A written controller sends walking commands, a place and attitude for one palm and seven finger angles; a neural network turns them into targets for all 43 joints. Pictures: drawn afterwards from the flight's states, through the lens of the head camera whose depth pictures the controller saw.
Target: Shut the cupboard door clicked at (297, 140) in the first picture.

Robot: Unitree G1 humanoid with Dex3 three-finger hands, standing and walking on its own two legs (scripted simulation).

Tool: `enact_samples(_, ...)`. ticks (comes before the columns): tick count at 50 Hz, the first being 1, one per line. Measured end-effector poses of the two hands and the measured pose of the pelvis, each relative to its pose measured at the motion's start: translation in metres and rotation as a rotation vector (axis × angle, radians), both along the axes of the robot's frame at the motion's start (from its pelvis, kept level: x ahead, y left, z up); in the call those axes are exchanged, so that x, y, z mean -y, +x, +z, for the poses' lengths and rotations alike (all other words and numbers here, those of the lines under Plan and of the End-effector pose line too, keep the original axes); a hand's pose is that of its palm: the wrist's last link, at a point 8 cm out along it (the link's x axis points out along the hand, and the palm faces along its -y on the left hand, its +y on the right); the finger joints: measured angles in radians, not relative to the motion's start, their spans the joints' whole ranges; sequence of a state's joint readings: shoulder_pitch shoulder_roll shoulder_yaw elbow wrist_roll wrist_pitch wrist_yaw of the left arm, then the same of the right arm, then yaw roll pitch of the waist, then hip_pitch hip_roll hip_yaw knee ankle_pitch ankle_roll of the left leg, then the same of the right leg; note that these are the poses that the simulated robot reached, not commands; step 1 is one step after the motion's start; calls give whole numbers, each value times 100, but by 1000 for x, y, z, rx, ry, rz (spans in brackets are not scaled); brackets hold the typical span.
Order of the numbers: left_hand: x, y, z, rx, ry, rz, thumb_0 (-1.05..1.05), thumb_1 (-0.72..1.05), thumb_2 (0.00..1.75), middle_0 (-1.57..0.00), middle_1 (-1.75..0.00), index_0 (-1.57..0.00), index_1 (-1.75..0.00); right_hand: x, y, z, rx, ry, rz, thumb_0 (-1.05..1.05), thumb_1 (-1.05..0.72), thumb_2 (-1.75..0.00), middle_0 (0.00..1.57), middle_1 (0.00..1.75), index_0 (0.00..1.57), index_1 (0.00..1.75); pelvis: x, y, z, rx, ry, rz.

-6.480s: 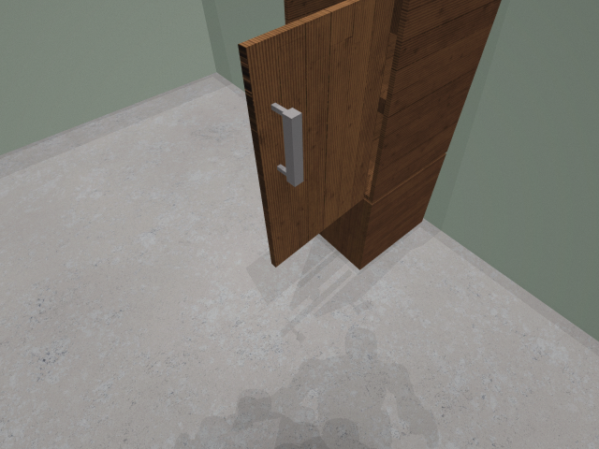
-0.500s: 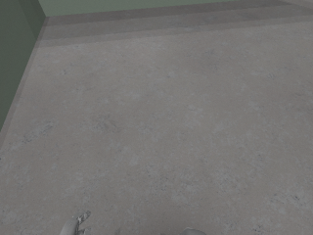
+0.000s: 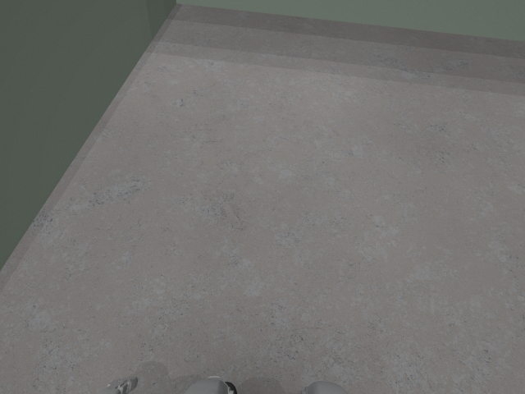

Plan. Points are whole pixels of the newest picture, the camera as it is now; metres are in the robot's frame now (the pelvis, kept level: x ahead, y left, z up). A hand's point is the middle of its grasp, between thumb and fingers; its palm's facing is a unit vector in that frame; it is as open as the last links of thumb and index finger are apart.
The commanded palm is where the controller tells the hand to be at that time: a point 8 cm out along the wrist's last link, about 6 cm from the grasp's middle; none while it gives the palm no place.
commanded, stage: walk to a spot facing it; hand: left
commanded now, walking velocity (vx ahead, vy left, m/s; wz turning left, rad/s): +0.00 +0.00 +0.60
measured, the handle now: out of the picture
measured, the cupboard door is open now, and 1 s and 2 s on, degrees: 94 94 94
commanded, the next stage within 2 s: none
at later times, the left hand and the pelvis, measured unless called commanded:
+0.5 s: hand out of the picture +0.00 +0.16 -0.18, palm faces +0.34 -0.91 -0.22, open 7.4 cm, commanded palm none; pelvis +0.03 -0.05 -0.01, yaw +20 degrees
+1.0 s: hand out of the picture +0.00 +0.12 -0.16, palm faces +0.61 -0.76 -0.23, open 7.4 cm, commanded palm none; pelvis +0.07 -0.08 +0.01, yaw +39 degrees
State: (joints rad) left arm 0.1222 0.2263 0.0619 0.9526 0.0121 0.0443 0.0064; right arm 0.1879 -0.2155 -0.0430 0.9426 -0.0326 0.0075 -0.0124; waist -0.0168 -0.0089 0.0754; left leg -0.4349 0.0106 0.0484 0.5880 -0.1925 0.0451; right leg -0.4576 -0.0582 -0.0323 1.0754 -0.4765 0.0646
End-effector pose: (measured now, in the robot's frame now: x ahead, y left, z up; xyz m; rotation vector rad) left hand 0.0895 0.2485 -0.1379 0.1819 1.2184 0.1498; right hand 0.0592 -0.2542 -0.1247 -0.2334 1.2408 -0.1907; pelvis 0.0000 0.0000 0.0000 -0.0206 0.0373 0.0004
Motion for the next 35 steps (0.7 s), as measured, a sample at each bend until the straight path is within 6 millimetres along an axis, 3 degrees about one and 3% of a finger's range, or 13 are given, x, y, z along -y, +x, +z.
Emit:
enact_samples(7,16,-9,17,38,53,75,1,91,90,-20,-29,-20,-30,30,34,-6,-5,33,70,0,-90,-90,20,30,20,30,34,8,2,-5,0,92)
enact_samples(10,27,-25,19,37,78,117,1,91,90,-20,-29,-20,-30,46,54,-11,-7,39,104,0,-90,-90,20,30,20,30,48,11,-1,0,22,133)
enact_samples(14,43,-50,24,-9,62,182,1,91,90,-20,-29,-20,-30,53,86,0,2,33,166,1,-90,-90,20,30,20,30,55,19,8,7,41,198)
enact_samples(19,57,-78,15,-52,15,260,1,90,90,-21,-29,-20,-30,40,133,13,38,22,277,1,-90,-90,20,30,20,30,57,28,11,5,64,267)
enact_samples(24,51,-108,-11,-94,-24,351,1,90,90,-21,-30,-21,-30,10,178,9,130,0,398,1,-90,-90,20,30,20,30,47,31,-8,3,40,341)
enact_samples(28,44,-111,-10,-98,-3,407,1,90,90,-21,-29,-20,-30,-3,186,14,137,1,459,0,-90,-90,20,30,20,30,53,31,-5,12,35,382)
enact_samples(35,44,-88,14,17,53,465,1,91,90,-20,-29,-20,-30,0,188,4,64,30,515,0,-90,-90,20,30,21,30,71,41,2,17,12,472)
